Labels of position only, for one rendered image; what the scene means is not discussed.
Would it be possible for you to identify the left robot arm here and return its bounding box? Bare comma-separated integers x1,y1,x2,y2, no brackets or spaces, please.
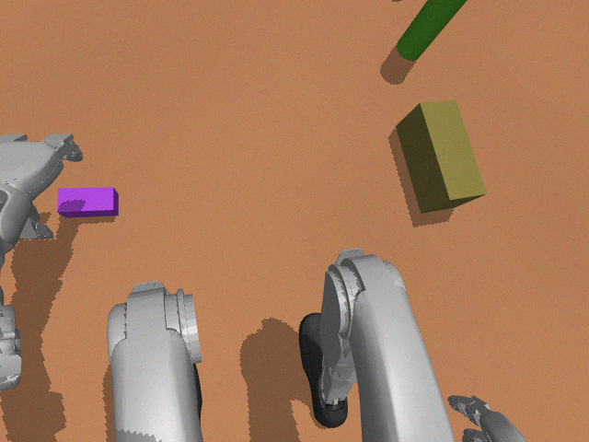
0,183,31,391

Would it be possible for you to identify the right robot foot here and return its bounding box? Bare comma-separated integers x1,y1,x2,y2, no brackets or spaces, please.
299,313,348,428

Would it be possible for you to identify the left robot hand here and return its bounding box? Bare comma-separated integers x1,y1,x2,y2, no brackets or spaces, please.
0,134,83,239

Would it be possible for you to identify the right robot hand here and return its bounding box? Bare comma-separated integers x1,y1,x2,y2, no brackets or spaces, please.
448,395,527,442

